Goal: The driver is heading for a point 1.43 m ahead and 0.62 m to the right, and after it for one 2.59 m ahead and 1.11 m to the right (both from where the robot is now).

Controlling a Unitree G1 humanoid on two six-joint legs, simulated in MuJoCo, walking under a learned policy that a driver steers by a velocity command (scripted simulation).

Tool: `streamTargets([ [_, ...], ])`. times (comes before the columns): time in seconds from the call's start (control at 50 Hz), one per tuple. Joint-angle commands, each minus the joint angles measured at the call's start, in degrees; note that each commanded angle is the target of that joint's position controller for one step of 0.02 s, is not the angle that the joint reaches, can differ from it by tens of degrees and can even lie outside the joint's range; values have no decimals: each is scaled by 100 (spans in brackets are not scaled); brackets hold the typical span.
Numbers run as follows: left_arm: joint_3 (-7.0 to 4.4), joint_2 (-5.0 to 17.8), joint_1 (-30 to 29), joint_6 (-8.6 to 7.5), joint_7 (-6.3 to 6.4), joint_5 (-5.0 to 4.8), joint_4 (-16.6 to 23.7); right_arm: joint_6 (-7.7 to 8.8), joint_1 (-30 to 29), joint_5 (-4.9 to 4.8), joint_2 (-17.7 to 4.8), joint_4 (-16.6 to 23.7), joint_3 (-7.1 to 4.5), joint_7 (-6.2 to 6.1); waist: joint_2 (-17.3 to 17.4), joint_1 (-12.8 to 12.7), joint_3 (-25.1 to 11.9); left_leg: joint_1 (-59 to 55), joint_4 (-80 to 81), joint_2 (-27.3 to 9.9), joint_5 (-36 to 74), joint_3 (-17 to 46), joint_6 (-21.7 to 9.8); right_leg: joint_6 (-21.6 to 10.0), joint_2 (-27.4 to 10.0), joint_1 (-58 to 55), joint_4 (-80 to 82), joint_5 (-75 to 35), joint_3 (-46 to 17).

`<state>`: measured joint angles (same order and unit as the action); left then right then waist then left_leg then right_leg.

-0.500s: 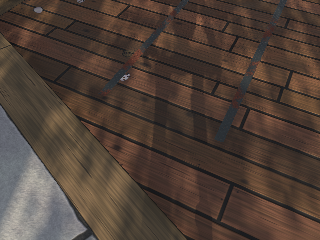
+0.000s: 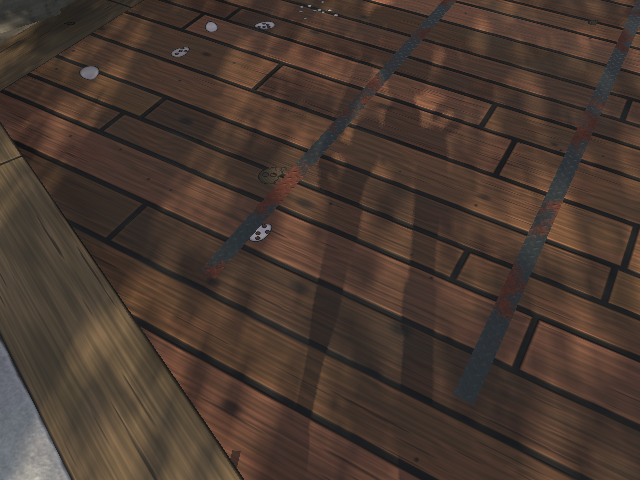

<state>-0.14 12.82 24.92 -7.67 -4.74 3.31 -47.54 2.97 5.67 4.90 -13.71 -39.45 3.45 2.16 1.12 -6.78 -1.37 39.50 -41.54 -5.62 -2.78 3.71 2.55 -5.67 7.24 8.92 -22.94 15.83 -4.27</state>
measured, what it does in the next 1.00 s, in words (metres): goes down, turning right: left foot, then right foot 0.11 m lower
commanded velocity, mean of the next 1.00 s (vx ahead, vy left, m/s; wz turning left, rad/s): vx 0.50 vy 0.00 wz -0.54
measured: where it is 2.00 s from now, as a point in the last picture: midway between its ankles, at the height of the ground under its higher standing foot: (541, 312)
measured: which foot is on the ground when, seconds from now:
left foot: up 0.00-0.10, down 0.12-0.70, up 0.72-1.00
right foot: down 0.00-0.14, up 0.16-0.68, down 0.70-1.00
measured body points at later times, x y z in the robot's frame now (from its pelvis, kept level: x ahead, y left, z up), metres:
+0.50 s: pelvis +0.28 +0.02 -0.01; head +0.28 +0.01 +0.44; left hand +0.52 +0.16 -0.11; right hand +0.16 -0.19 -0.16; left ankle +0.21 +0.14 -0.74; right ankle +0.41 -0.17 -0.70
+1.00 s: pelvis +0.55 -0.12 -0.11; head +0.57 -0.13 +0.34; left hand +0.76 +0.06 -0.24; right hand +0.57 -0.44 -0.19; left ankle +0.77 -0.07 -0.81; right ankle +0.46 -0.18 -0.84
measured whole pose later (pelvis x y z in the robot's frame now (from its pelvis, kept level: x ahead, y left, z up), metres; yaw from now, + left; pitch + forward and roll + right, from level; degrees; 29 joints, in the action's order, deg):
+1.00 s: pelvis +0.55 -0.12 -0.11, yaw -35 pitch +3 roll -2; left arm -4.0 14.0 15.7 -2.3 0.3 -0.9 -46.9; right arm 6.2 5.8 -0.1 -15.1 -40.9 -2.4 -0.8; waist 2.0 -2.9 0.1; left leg 37.8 -41.2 -6.5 -2.0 4.5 4.1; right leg -3.7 7.0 11.5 -24.6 15.6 -4.6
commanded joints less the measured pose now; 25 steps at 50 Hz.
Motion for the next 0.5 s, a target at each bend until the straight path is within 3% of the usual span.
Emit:
streamTargets([
  [0.02, -314, 1117, 29, -39, -84, -14, 379, 88, -587, -30, -592, 564, -145, -5, -417, 154, 344, -928, 472, 328, 178, -301, -48, -1199, -1533, 714, 594, -1146, -1542],
  [0.08, -367, 1212, -70, 64, -85, -5, 362, 183, -832, -117, -635, 672, -178, -87, -495, 241, 351, -1288, 1109, 471, -133, -358, -206, -994, -1644, 130, 219, -1387, -1796],
  [0.1, -382, 1212, -183, 80, -73, 25, 361, 217, -600, -170, -767, 651, -233, -119, -475, 438, 221, -1944, 1258, 527, -49, -447, -404, -832, -1553, 261, -63, -1723, -1753],
  [0.12, -352, 1105, -296, 55, -80, 105, 416, 301, 178, -239, -958, 470, -357, -159, -349, 806, -145, -3333, 1018, 498, 163, -500, -715, -514, -1170, 882, -862, -2257, -1492],
  [0.14, -179, 529, -330, -22, -89, 155, 586, 391, 1648, -230, -1183, 167, -465, -200, 557, 1324, -1234, -5443, 837, -371, 1102, 426, -1662, 2, -339, 1959, -2751, -1761, -816],
  [0.16, 20, -135, 563, -156, -89, 219, 703, 363, 2710, -231, -1210, -20, -433, -133, 1870, 1198, -2857, -7692, 1476, -1990, 916, 3174, -3186, 387, 357, 3674, -4598, 2146, -448],
  [0.18, -132, 469, -293, -132, -115, 103, 659, 353, 2592, -97, -1039, -88, -493, -149, 505, 1531, -1025, -6259, 2111, -1905, -645, 3321, -2524, 343, -239, 4778, -5409, 1560, -519],
  [0.2, -165, 576, -641, -64, 20, 30, 610, 327, 1918, -211, -812, -11, -449, -162, 241, 1299, -201, -4959, 2367, -1721, -1605, 2509, -2087, 294, -643, 4756, -5541, 790, -353],
  [0.22, -179, 609, -638, 25, 151, 57, 479, 291, 1580, -256, -291, 15, -288, -186, 108, 1122, -158, -4254, 2629, -1533, -1700, 1997, -1859, 312, -979, 4281, -5236, 277, -277],
  [0.24, -116, 460, -651, 76, 181, 151, 457, 293, 1436, -297, -22, -15, -215, -224, 255, 932, -164, -3849, 2799, -1330, -1052, 1488, -1722, 299, -1207, 3813, -4807, -25, -324],
  [0.26, -42, 299, -746, 140, 126, 252, 442, 278, 1258, -223, 26, 0, -213, -303, 156, 820, -27, -3435, 2988, -1149, -885, 1041, -1620, 368, -1337, 3400, -4483, -38, -256],
  [0.28, -29, 224, -817, 190, 52, 207, 441, 317, 1145, -173, -15, -10, -256, -354, 174, 774, -53, -3257, 3141, -1050, -629, 691, -1632, 440, -1307, 3180, -4378, 10, -99],
  [0.3, -2, 190, -750, 223, -15, 196, 381, 383, 1021, -39, -62, -7, -298, -418, 138, 716, -16, -3150, 3199, -820, -445, 252, -1526, 445, -1341, 3073, -4039, -739, -112],
  [0.32, 1, 222, -859, 219, -67, 167, 381, 437, 989, 51, -84, -63, -319, -432, 52, 687, 104, -3081, 3197, -826, -90, 13, -1491, 452, -1409, 3127, -3558, -1443, -239],
  [0.36, -20, 312, -1181, 217, -144, 119, 453, 487, 1337, 82, -268, -306, -388, -371, 6, 808, 60, -3117, 3044, -794, 174, -467, -1584, 435, -1390, 3199, -2923, -2315, -130],
  [0.44, -30, 310, -1499, 319, -78, 109, 571, 481, 1782, 104, -105, -740, -252, -207, 99, 766, 393, -3038, 2781, -868, 20, -886, -1486, 253, -1450, 3070, -2070, -3525, -88],
  [0.48, -49, 352, -1754, 398, -47, 131, 674, 522, 1988, 117, -136, -957, -205, -144, 67, 825, 601, -3154, 2653, -907, -233, -1036, -1402, 176, -1452, 3007, -1811, -3618, -6],
  [0.5, -259, 586, -2410, 491, 43, -805, 929, 366, 1713, -783, -1065, -958, -664, -362, 62, 911, 1079, -2605, 2331, -834, 21, -1294, -1041, 195, -1143, 2923, -1663, -3736, -303],
])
